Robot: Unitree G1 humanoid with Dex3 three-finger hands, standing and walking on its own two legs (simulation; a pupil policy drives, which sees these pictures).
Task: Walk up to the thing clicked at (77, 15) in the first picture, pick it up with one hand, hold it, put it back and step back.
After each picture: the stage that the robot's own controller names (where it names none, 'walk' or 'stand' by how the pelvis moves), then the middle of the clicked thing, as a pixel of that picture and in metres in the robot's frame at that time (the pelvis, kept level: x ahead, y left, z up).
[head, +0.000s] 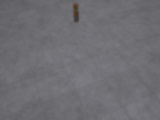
stand; (76, 13) +1.85 +0.09 -0.66
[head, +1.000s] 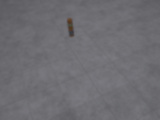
walk; (70, 27) +1.72 +0.27 -0.64
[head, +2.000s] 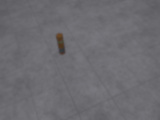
walk; (60, 44) +1.18 +0.30 -0.64
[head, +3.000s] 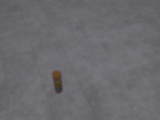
walk; (57, 82) +0.74 +0.23 -0.63
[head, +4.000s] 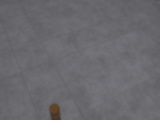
walk; (55, 115) +0.46 +0.16 -0.64
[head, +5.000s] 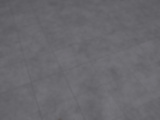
stand; out of the picture +0.38 +0.17 -0.65
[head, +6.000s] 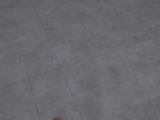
stand; out of the picture +0.37 +0.18 -0.65
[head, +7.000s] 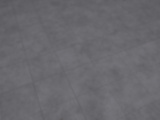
stand; out of the picture +0.38 +0.17 -0.66
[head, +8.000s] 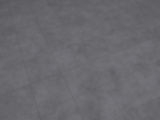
stand; out of the picture +0.37 +0.19 -0.66
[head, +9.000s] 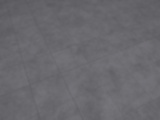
stand; out of the picture +0.36 +0.19 -0.66
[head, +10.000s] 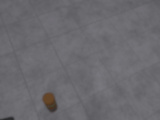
go down; (50, 103) +0.40 +0.18 -0.56
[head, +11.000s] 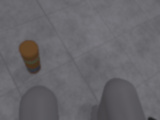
go down; (31, 59) +0.47 +0.18 -0.26
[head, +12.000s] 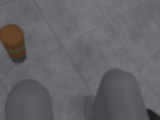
close in; (15, 47) +0.47 +0.19 -0.22
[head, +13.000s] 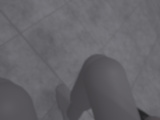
close; out of the picture +0.46 +0.23 -0.17
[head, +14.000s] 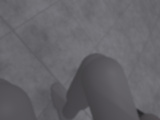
lift; out of the picture +0.45 +0.24 -0.17
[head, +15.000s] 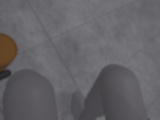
lift; out of the picture +0.36 +0.23 -0.13
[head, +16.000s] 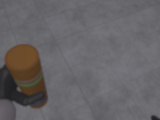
lift; (31, 82) +0.32 +0.16 +0.06
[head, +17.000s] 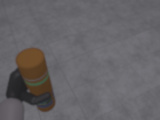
hold; (39, 84) +0.32 +0.15 +0.06
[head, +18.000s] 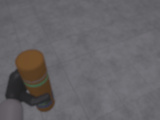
crouch; (39, 85) +0.31 +0.16 +0.05
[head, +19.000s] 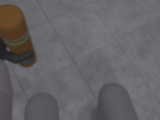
crouch; (19, 42) +0.45 +0.17 -0.04
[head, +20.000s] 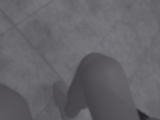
lower; out of the picture +0.47 +0.24 -0.17
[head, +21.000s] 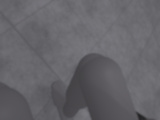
lower; out of the picture +0.47 +0.25 -0.17
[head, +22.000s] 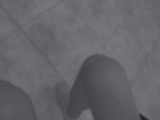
lower; out of the picture +0.46 +0.24 -0.17
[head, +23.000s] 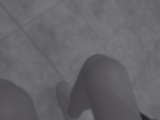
lower; out of the picture +0.45 +0.25 -0.17
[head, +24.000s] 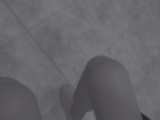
loosen; out of the picture +0.44 +0.21 -0.16
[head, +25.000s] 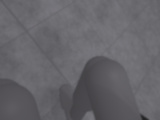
withdraw; out of the picture +0.45 +0.22 -0.18
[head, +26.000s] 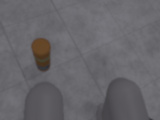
walk; (42, 57) +0.46 +0.16 -0.26
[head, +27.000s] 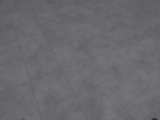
stand; out of the picture +0.37 +0.14 -0.59
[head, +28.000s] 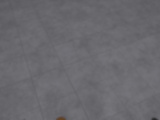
stand; out of the picture +0.38 +0.15 -0.60
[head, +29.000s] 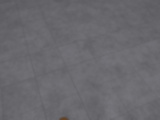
stand; out of the picture +0.38 +0.14 -0.62
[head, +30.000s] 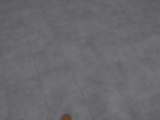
walk; out of the picture +0.40 +0.15 -0.65
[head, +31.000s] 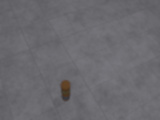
walk; (65, 91) +0.55 +0.09 -0.64
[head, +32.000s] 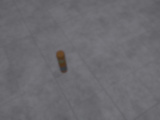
walk; (62, 62) +0.83 +0.23 -0.62
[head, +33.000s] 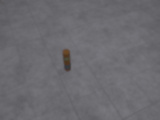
stand; (67, 60) +1.02 +0.17 -0.64
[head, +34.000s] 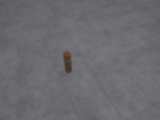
stand; (67, 62) +1.01 +0.17 -0.66
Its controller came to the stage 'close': yes
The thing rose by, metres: 0.70
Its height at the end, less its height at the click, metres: +0.00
